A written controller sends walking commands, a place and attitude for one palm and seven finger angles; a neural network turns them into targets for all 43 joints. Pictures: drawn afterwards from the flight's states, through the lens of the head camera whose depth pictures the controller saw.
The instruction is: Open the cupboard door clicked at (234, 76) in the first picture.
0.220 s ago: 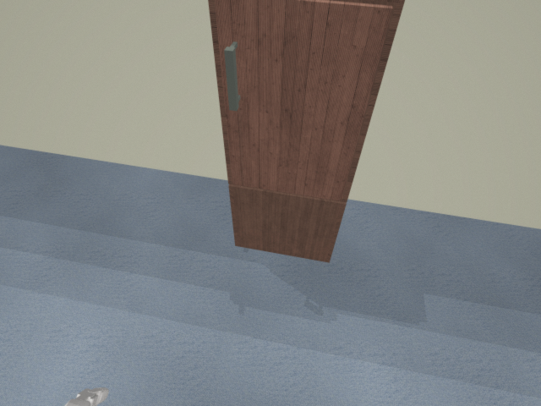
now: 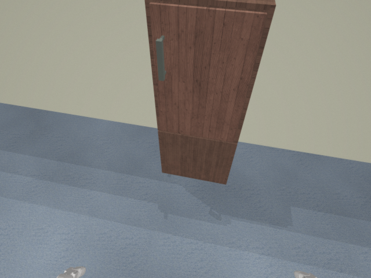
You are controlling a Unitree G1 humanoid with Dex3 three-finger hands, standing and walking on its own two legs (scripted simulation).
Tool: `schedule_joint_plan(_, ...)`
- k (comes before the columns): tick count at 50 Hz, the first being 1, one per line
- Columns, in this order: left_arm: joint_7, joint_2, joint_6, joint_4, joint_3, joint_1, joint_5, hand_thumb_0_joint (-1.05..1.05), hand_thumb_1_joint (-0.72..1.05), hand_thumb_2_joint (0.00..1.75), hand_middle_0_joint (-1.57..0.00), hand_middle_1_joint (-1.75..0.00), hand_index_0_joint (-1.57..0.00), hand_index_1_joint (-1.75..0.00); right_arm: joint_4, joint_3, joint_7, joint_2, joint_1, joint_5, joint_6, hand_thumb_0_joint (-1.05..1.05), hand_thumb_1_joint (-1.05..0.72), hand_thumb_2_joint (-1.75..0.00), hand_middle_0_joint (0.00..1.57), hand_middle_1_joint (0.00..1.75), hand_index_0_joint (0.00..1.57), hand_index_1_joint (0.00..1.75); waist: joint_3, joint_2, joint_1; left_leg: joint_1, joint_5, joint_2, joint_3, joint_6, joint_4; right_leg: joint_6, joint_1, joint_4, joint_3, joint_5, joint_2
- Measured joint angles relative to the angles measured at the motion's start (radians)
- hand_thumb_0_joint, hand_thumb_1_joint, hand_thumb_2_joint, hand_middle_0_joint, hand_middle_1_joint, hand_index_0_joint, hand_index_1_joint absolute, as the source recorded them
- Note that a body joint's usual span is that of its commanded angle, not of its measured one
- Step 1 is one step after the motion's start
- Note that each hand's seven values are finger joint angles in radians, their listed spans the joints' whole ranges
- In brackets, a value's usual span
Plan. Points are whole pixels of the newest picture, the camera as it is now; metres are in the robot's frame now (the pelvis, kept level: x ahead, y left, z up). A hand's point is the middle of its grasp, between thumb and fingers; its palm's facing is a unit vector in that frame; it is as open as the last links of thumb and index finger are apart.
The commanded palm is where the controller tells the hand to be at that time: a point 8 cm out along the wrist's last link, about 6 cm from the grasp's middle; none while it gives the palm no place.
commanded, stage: stand and wait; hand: left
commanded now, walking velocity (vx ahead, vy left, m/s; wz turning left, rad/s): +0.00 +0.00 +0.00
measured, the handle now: (162, 58) +0.84 +0.15 +0.07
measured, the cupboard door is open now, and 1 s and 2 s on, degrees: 0 0 0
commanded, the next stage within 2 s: look at it before walking up in 0.60 s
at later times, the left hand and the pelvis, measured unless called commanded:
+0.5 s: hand out of the picture +0.05 +0.23 -0.15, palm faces -0.01 -0.94 -0.34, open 7.4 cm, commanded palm none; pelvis -0.02 -0.02 +0.00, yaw +0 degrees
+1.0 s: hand out of the picture +0.06 +0.22 -0.15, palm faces -0.02 -0.94 -0.33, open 7.4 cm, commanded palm none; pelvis -0.01 -0.02 +0.01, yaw +0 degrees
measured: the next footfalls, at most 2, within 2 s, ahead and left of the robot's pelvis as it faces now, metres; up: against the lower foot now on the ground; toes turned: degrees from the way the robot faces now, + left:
none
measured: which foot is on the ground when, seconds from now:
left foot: down 0.00-1.00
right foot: down 0.00-1.00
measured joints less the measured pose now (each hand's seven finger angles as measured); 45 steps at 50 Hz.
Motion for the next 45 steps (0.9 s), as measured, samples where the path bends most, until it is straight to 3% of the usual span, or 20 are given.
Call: schedule_joint_plan(45,-0.002,0.001,-0.011,0.082,0.009,0.019,-0.001,0.00,0.90,0.90,-0.21,-0.30,-0.21,-0.30,0.108,0.000,0.000,-0.008,0.053,0.005,0.002,0.01,-0.90,-0.90,0.20,0.30,0.20,0.30,0.018,0.008,-0.008,0.005,0.066,0.035,-0.015,-0.034,-0.074,-0.032,0.007,-0.075,-0.015,0.066,0.035)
